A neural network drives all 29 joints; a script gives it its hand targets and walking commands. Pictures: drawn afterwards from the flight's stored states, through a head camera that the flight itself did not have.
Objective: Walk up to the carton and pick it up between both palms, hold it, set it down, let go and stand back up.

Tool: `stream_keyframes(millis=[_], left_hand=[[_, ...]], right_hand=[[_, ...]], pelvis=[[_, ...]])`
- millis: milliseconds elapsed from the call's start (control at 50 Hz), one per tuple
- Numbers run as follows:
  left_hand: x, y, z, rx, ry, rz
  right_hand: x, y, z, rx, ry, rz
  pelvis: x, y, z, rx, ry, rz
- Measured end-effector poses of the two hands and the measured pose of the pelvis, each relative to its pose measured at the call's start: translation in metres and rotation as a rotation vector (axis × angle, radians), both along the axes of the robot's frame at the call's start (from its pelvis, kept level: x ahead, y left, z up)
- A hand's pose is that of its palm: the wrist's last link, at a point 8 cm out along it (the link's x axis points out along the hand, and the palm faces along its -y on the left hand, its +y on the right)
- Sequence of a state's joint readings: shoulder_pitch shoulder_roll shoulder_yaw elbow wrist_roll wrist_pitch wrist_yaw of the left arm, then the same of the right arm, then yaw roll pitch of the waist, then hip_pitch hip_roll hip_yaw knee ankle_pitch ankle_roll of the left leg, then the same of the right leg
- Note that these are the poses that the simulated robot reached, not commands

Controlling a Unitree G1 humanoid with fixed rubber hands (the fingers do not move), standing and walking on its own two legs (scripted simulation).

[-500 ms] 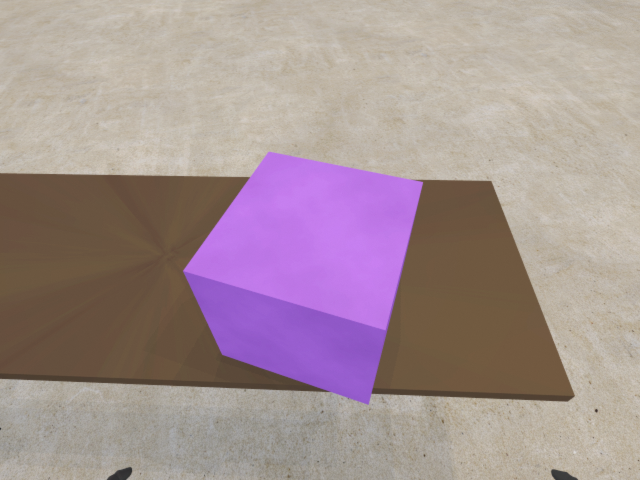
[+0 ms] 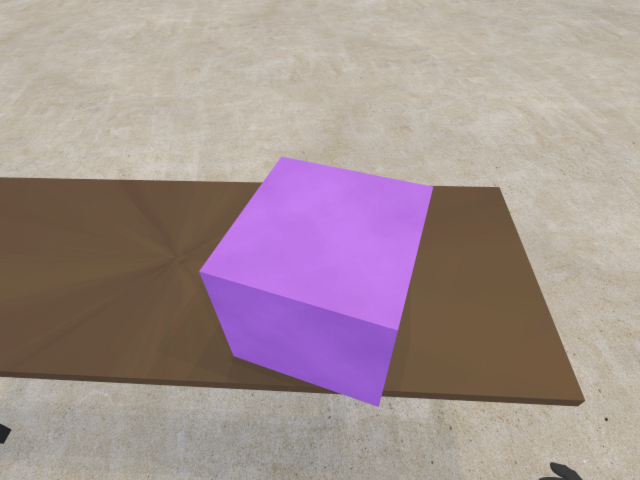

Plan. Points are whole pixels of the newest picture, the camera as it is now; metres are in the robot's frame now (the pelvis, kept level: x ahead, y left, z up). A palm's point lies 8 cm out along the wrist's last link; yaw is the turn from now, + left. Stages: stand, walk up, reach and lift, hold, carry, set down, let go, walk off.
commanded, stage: walk up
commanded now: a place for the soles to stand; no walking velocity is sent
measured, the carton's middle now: (327, 276) +0.44 +0.02 -0.03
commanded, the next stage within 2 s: reach and lift in 0.14 s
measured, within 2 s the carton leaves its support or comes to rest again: neither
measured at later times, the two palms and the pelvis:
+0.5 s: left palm (147, 443) +0.20 +0.26 -0.09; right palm out of the picture +0.13 -0.31 -0.07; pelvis -0.01 +0.00 -0.02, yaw -2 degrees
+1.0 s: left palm (113, 458) +0.18 +0.28 -0.06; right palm out of the picture +0.13 -0.23 -0.05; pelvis -0.01 +0.02 +0.00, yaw -4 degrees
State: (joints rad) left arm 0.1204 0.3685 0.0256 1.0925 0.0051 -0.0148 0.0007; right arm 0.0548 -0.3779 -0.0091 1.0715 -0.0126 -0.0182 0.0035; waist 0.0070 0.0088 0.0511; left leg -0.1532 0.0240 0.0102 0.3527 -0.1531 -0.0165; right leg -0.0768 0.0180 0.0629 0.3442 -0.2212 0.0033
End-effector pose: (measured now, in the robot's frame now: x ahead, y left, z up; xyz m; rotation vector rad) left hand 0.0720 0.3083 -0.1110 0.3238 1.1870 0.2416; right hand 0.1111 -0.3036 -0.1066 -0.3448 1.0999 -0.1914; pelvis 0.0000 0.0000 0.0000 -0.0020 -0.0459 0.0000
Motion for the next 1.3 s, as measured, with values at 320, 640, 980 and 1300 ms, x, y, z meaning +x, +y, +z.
stream_keyframes(millis=[320, 640, 980, 1300], left_hand=[[0.094, -0.029, 0.004, -0.016, -0.112, -0.062], [0.104, -0.033, 0.022, -0.046, -0.2, -0.093], [0.104, -0.027, 0.056, -0.109, -0.337, -0.135], [0.118, -0.036, 0.063, -0.221, -0.502, -0.175]], right_hand=[[0.031, 0.007, 0.0, 0.026, -0.179, 0.046], [0.008, 0.003, 0.048, -0.042, -0.323, -0.013], [0.023, 0.069, 0.05, 0.074, -0.475, -0.069], [0.034, 0.089, 0.076, 0.112, -0.584, -0.123]], pelvis=[[-0.02, -0.002, -0.024, 0.002, -0.022, -0.005], [-0.001, 0.001, -0.014, -0.003, -0.07, -0.046], [-0.006, 0.016, -0.005, 0.001, -0.071, -0.074], [0.007, 0.018, 0.0, 0.001, -0.093, -0.088]])
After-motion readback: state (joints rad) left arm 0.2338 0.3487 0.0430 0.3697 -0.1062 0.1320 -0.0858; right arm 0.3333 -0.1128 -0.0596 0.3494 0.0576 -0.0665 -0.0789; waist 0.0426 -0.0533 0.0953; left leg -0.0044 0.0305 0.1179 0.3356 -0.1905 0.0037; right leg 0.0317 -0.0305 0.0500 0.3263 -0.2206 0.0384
